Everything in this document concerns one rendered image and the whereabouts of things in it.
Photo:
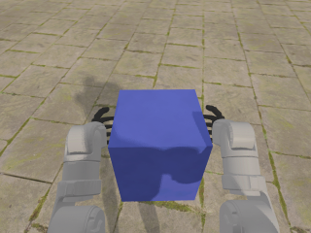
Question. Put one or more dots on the robot right hand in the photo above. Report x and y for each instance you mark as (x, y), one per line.
(218, 115)

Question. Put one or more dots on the right robot upper arm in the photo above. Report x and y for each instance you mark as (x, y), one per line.
(247, 216)

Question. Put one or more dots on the left robot forearm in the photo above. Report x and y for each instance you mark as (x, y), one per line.
(80, 174)

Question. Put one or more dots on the robot left hand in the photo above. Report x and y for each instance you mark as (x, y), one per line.
(98, 117)

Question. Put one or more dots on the right robot forearm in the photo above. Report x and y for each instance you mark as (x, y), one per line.
(239, 153)

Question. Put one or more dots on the carton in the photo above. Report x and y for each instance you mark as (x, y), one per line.
(159, 145)

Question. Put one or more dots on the left robot upper arm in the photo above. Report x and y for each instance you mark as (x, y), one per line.
(78, 219)

